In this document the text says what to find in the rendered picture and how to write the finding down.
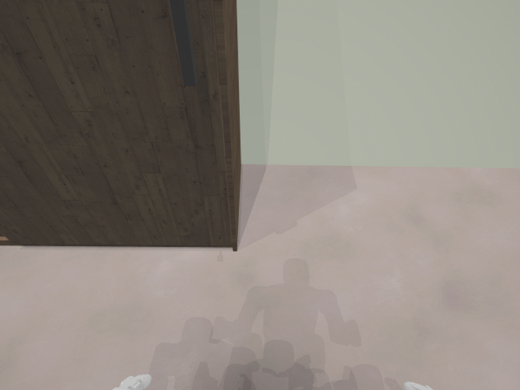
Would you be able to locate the handle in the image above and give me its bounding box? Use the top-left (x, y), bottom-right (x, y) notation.
top-left (170, 0), bottom-right (197, 86)

